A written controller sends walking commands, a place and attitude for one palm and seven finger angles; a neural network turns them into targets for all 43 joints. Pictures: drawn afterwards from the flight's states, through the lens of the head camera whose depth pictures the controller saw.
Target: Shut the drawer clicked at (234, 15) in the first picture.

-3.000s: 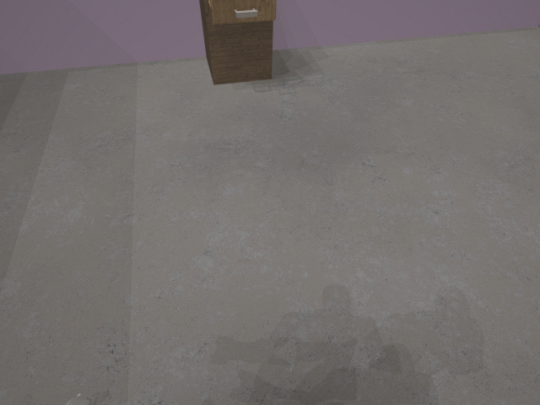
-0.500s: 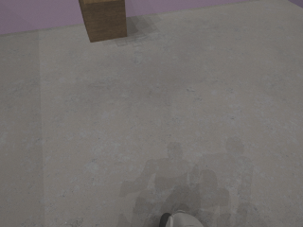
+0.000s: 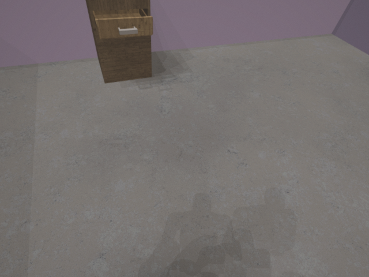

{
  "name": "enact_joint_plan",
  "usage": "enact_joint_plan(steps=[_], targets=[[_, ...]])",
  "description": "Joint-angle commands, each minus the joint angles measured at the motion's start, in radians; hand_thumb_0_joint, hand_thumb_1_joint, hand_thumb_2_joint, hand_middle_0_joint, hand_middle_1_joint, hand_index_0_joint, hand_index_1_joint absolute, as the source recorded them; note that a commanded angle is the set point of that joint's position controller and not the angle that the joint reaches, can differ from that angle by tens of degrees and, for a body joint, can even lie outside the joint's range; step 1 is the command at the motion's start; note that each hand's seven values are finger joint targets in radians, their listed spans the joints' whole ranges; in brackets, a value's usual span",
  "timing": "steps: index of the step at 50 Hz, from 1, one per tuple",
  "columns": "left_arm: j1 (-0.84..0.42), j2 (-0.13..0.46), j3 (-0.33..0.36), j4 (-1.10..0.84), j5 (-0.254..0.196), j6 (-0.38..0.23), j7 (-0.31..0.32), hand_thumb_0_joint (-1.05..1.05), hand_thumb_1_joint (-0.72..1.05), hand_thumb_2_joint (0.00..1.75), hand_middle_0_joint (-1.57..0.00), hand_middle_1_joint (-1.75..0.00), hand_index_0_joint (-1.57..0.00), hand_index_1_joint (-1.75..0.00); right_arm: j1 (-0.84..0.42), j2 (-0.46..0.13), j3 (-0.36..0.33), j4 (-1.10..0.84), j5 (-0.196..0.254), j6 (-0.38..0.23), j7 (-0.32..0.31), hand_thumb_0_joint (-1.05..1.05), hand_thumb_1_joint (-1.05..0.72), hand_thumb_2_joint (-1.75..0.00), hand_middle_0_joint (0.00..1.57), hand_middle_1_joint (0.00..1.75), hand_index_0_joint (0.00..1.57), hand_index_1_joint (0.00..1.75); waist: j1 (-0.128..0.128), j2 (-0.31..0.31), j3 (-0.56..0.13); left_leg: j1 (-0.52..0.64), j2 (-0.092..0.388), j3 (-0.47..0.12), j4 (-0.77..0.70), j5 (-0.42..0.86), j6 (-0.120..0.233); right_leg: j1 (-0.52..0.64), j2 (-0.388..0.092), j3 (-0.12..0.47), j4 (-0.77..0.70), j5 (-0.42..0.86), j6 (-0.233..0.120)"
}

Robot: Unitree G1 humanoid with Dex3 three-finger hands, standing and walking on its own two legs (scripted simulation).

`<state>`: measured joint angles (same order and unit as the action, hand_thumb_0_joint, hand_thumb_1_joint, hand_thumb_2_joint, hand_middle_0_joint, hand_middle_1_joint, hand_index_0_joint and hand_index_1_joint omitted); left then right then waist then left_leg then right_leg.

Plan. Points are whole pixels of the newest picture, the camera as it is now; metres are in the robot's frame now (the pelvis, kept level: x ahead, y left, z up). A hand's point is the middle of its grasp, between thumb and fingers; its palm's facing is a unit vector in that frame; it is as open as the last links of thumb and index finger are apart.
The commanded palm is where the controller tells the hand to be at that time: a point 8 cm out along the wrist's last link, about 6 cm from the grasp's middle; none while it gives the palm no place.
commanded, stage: walk to a spot facing it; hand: left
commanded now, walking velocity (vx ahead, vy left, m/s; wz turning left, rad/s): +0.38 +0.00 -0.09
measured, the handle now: (127, 29) +1.64 +0.50 -0.22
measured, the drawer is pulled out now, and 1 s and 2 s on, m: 0.15 0.15 0.15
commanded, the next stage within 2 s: none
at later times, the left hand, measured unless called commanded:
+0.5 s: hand (148, 209) +0.32 +0.12 -0.15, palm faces +0.00 -0.98 -0.20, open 7.3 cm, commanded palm none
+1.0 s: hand (139, 178) +0.43 +0.17 -0.17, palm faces +0.04 -0.99 -0.15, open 7.3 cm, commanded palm none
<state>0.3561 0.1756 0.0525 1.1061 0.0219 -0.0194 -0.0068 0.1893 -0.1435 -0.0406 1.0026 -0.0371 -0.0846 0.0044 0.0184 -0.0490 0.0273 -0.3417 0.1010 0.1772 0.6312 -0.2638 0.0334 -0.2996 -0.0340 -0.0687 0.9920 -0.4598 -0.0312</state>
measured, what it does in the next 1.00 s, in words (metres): walks ahead: right foot, then left foot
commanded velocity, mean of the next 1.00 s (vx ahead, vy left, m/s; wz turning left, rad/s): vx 0.38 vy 0.00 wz -0.02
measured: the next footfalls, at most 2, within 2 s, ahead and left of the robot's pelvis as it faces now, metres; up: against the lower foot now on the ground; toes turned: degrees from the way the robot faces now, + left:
right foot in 0.38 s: +0.31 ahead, -0.16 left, +0.00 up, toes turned -12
left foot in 0.82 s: +0.50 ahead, +0.09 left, +0.00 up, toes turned +11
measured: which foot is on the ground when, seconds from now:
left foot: down 0.00-0.38, up 0.40-0.80, down 0.82-1.00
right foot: up 0.00-0.36, down 0.38-0.82, up 0.84-1.00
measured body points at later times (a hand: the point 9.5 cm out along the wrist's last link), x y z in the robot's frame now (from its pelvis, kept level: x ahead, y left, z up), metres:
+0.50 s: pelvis +0.22 -0.06 +0.00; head +0.25 -0.07 +0.45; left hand +0.32 +0.17 -0.14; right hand +0.15 -0.26 -0.16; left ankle +0.14 +0.08 -0.63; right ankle +0.27 -0.15 -0.73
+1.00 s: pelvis +0.44 -0.01 +0.01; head +0.46 +0.01 +0.46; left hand +0.43 +0.22 -0.15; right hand +0.49 -0.25 -0.13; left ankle +0.46 +0.08 -0.73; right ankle +0.41 -0.15 -0.64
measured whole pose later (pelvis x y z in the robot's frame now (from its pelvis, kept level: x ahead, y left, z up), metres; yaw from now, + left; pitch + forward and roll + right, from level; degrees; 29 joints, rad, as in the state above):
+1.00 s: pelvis +0.44 -0.01 +0.01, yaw -2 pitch -1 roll +0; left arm 0.31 0.18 0.06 1.11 0.03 -0.01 -0.01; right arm 0.23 -0.15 -0.05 1.03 -0.03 -0.08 -0.02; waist 0.02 -0.04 0.05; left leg -0.21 0.06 0.22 0.46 -0.24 0.04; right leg -0.47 -0.11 -0.07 1.14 -0.32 0.00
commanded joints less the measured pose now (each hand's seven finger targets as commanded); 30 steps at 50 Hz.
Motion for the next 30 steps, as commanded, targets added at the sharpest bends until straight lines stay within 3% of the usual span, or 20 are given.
enact_joint_plan(steps=[1,2,4,7,9,10,14,15,16,17,18,19,20,22,23,25,27,30], targets=[[-0.077,0.037,0.021,-0.098,0.012,-0.033,-0.017,0.00,0.90,0.90,-0.20,-0.30,-0.20,-0.30,0.197,-0.130,-0.026,0.036,0.007,-0.003,-0.024,0.00,-0.90,-0.90,0.20,0.30,0.20,0.30,-0.049,0.142,0.048,0.233,0.283,-0.341,-0.449,-0.068,0.090,-0.384,-0.095,0.061,0.240,0.143,0.013],[-0.063,0.026,0.021,-0.091,0.015,-0.024,-0.017,0.00,0.90,0.90,-0.20,-0.30,-0.20,-0.30,0.199,-0.112,-0.027,0.039,0.008,-0.009,-0.027,0.00,-0.90,-0.90,0.20,0.30,0.20,0.30,-0.038,0.146,0.023,0.223,0.250,-0.270,-0.443,0.018,0.083,-0.349,-0.100,0.053,0.207,0.172,0.023],[-0.060,0.013,0.020,-0.094,0.013,-0.008,-0.019,0.00,0.90,0.90,-0.20,-0.30,-0.20,-0.30,0.198,-0.111,-0.027,0.047,0.012,-0.013,-0.029,0.00,-0.90,-0.90,0.20,0.30,0.20,0.30,-0.023,0.154,0.027,0.215,0.225,-0.186,-0.459,0.093,0.091,-0.332,-0.109,0.031,0.130,0.207,0.040],[-0.120,0.009,0.018,-0.113,0.012,0.000,-0.024,0.00,0.90,0.90,-0.20,-0.30,-0.20,-0.30,0.228,-0.116,-0.027,0.069,0.015,-0.013,-0.028,0.00,-0.90,-0.90,0.20,0.30,0.20,0.30,-0.025,0.149,0.053,0.242,0.203,-0.125,-0.481,0.152,0.096,-0.338,-0.116,0.002,-0.014,0.260,0.055],[-0.177,0.010,0.014,-0.129,0.009,0.000,-0.026,0.00,0.90,0.90,-0.20,-0.30,-0.20,-0.30,0.249,-0.123,-0.030,0.082,0.014,-0.008,-0.025,0.00,-0.90,-0.90,0.20,0.30,0.20,0.30,-0.043,0.165,0.062,0.268,0.193,-0.087,-0.474,0.173,0.094,-0.316,-0.110,-0.029,-0.153,0.273,0.056],[-0.215,0.012,0.013,-0.137,0.007,-0.003,-0.025,0.00,0.90,0.90,-0.20,-0.30,-0.20,-0.30,0.271,-0.119,-0.030,0.094,0.013,-0.005,-0.023,0.00,-0.90,-0.90,0.20,0.30,0.20,0.30,-0.056,0.165,0.076,0.268,0.195,-0.089,-0.474,0.189,0.093,-0.302,-0.101,-0.039,-0.196,0.280,0.052],[-0.252,0.019,0.016,-0.148,0.007,-0.015,-0.026,0.00,0.90,0.90,-0.20,-0.30,-0.20,-0.30,0.282,-0.139,-0.035,0.112,0.004,0.006,-0.020,0.00,-0.90,-0.90,0.20,0.30,0.20,0.30,-0.056,0.171,0.078,0.289,0.211,-0.067,-0.404,0.221,0.086,-0.197,-0.060,-0.075,-0.350,0.265,0.029],[-0.232,0.028,0.018,-0.143,0.007,-0.020,-0.024,0.00,0.90,0.90,-0.20,-0.30,-0.20,-0.30,0.281,-0.139,-0.036,0.116,0.004,0.009,-0.020,0.00,-0.90,-0.90,0.20,0.30,0.20,0.30,-0.041,0.165,0.066,0.278,0.210,-0.069,-0.360,0.255,0.077,-0.131,-0.042,-0.087,-0.381,0.259,0.018],[-0.158,0.043,0.024,-0.119,0.009,-0.025,-0.022,0.00,0.90,0.90,-0.20,-0.30,-0.20,-0.30,0.263,-0.143,-0.034,0.117,0.007,0.012,-0.021,0.00,-0.90,-0.90,0.20,0.30,0.20,0.30,0.001,0.146,0.033,0.266,0.193,-0.042,-0.266,0.338,0.061,-0.023,-0.016,-0.107,-0.427,0.271,0.007],[-0.016,0.078,0.034,-0.071,0.013,-0.034,-0.019,0.00,0.90,0.90,-0.20,-0.30,-0.20,-0.30,0.249,-0.139,-0.034,0.117,0.013,0.012,-0.019,0.00,-0.90,-0.90,0.20,0.30,0.20,0.30,0.067,0.099,-0.034,0.213,0.147,0.004,-0.080,0.388,0.031,0.173,0.002,-0.108,-0.476,0.293,-0.009],[0.141,0.168,0.057,-0.026,0.020,-0.048,-0.008,0.00,0.90,0.90,-0.20,-0.30,-0.20,-0.30,0.263,-0.107,-0.028,0.110,0.024,0.010,-0.009,0.00,-0.90,-0.90,0.20,0.30,0.20,0.30,0.128,-0.065,-0.146,0.017,0.081,0.042,0.216,0.229,-0.005,0.430,-0.162,0.089,-0.523,0.216,-0.062],[0.252,0.291,0.081,-0.001,0.008,-0.051,0.003,0.00,0.90,0.90,-0.20,-0.30,-0.20,-0.30,0.272,-0.050,-0.011,0.065,0.031,0.005,-0.005,0.00,-0.90,-0.90,0.20,0.30,0.20,0.30,0.130,-0.304,-0.225,-0.252,-0.061,0.007,0.538,-0.295,-0.039,0.591,-0.417,0.522,-0.663,0.256,-0.161],[0.206,0.280,0.076,-0.007,-0.009,-0.044,0.011,0.00,0.90,0.90,-0.20,-0.30,-0.20,-0.30,0.211,-0.083,-0.018,0.048,0.034,0.015,-0.009,0.00,-0.90,-0.90,0.20,0.30,0.20,0.30,0.119,-0.204,-0.196,-0.303,-0.020,-0.120,0.686,-0.294,-0.019,0.510,-0.459,0.570,-0.739,0.161,-0.187],[0.025,0.168,0.047,-0.055,-0.005,-0.045,0.017,0.00,0.90,0.90,-0.20,-0.30,-0.20,-0.30,0.122,-0.075,-0.026,0.043,0.021,0.018,-0.007,0.00,-0.90,-0.90,0.20,0.30,0.20,0.30,0.061,-0.066,-0.018,-0.331,0.068,-0.166,0.705,-0.101,-0.019,0.246,-0.386,0.389,-0.774,0.068,-0.145],[-0.027,0.116,0.029,-0.067,-0.002,-0.050,0.019,0.00,0.90,0.90,-0.20,-0.30,-0.20,-0.30,0.138,-0.054,-0.024,0.055,0.014,0.028,-0.004,0.00,-0.90,-0.90,0.20,0.30,0.20,0.30,0.017,-0.043,0.015,-0.274,0.084,-0.164,0.651,-0.049,-0.025,0.136,-0.341,0.277,-0.792,0.108,-0.117],[-0.056,0.080,0.017,-0.064,0.005,-0.059,0.022,0.00,0.90,0.90,-0.20,-0.30,-0.20,-0.30,0.210,-0.025,-0.022,0.080,0.010,0.048,0.001,0.00,-0.90,-0.90,0.20,0.30,0.20,0.30,-0.036,-0.055,0.024,-0.198,0.084,-0.140,0.553,-0.018,-0.040,0.047,-0.293,0.141,-0.814,0.176,-0.096],[-0.045,0.067,0.019,-0.067,0.008,-0.065,0.023,0.00,0.90,0.90,-0.20,-0.30,-0.20,-0.30,0.201,-0.014,-0.022,0.068,0.006,0.061,0.005,0.00,-0.90,-0.90,0.20,0.30,0.20,0.30,-0.043,-0.043,0.034,-0.188,0.081,-0.115,0.454,0.005,-0.056,0.020,-0.268,0.084,-0.823,0.228,-0.105],[-0.030,0.095,0.017,-0.056,0.007,-0.068,0.021,0.00,0.90,0.90,-0.20,-0.30,-0.20,-0.30,0.110,-0.016,-0.022,0.020,0.011,0.059,0.020,0.00,-0.90,-0.90,0.20,0.30,0.20,0.30,-0.034,-0.045,0.059,-0.189,0.081,-0.096,0.267,0.040,-0.064,0.046,-0.263,0.060,-0.840,0.215,-0.115]])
